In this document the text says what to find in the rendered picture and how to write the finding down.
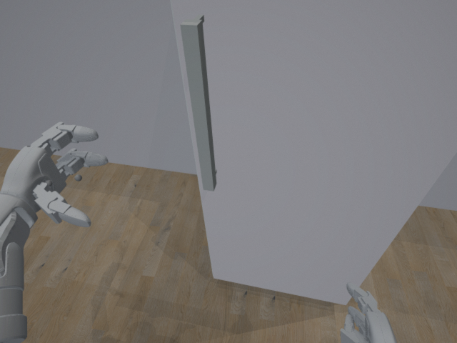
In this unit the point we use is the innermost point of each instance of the fridge door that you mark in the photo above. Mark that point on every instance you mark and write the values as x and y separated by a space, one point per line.
331 121

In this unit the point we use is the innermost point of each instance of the handle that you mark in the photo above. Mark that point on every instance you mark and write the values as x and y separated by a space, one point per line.
194 51

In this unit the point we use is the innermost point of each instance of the robot right hand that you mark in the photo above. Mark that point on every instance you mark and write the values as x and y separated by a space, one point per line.
374 327

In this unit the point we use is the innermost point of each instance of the left robot forearm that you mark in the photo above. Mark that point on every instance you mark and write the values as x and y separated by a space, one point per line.
16 219

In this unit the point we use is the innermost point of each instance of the robot left hand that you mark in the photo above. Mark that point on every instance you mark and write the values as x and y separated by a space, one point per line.
33 166

